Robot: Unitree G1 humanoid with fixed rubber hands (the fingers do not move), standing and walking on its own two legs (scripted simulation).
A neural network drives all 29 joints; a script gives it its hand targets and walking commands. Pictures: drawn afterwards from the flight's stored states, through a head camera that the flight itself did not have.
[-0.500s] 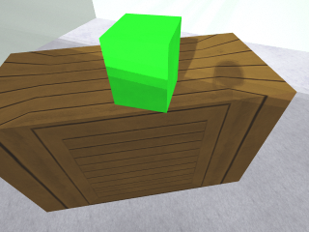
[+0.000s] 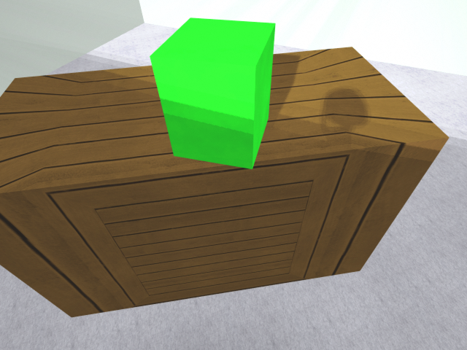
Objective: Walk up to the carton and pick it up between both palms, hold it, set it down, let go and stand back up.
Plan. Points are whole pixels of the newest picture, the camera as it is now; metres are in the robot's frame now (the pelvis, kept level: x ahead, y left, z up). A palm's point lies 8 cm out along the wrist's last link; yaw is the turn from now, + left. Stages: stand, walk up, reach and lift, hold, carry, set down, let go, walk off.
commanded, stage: stand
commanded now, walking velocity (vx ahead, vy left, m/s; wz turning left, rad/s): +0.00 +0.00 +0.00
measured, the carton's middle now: (221, 93) +0.66 +0.04 +0.12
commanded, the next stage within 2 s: none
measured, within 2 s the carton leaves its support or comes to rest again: neither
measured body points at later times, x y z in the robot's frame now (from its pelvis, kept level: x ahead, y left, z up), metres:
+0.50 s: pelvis +0.00 +0.00 +0.00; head +0.01 +0.00 +0.45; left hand +0.02 +0.24 -0.15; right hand +0.03 -0.24 -0.15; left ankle +0.01 +0.12 -0.74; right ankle +0.01 -0.13 -0.74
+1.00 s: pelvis +0.01 +0.00 +0.00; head +0.01 +0.00 +0.45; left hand +0.03 +0.23 -0.15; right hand +0.03 -0.23 -0.15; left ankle +0.01 +0.12 -0.74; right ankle +0.01 -0.13 -0.74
